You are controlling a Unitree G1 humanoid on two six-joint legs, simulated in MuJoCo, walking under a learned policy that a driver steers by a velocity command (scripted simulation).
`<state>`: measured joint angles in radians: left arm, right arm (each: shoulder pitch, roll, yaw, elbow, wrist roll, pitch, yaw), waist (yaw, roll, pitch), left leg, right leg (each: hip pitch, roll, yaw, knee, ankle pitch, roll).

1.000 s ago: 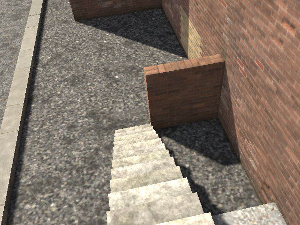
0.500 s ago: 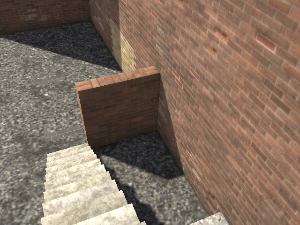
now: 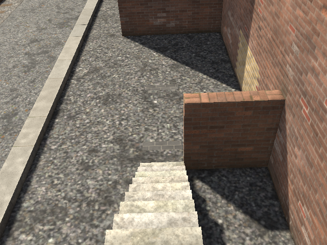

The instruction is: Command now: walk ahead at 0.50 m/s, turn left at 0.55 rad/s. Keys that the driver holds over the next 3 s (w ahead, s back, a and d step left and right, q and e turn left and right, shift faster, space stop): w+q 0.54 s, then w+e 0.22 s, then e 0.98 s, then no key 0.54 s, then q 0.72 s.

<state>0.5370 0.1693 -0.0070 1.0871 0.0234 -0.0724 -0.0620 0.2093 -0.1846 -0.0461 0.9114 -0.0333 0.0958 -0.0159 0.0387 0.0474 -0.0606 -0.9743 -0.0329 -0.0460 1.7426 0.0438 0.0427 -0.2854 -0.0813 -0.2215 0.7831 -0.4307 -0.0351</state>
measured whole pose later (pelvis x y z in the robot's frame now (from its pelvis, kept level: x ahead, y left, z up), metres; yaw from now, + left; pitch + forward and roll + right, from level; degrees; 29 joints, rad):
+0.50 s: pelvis +0.12 +0.15 -0.05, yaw +17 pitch -1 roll -2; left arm 0.21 0.29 0.07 0.92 0.07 -0.01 -0.02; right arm 0.40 -0.24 -0.05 1.04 0.00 0.02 -0.03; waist -0.02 -0.01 0.01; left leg -0.46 -0.08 0.06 1.15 -0.68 0.13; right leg -0.66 -0.09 0.03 1.52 -0.51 0.06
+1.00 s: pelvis +0.28 +0.27 -0.20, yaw +17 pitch -3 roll -1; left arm 0.55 0.19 0.00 1.07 -0.02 0.02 0.01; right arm 0.15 -0.15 0.02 0.85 -0.04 0.01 -0.01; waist 0.04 0.00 0.00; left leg -0.68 0.01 -0.08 1.22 -0.06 -0.06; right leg -0.29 0.15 0.04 0.82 -0.48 -0.10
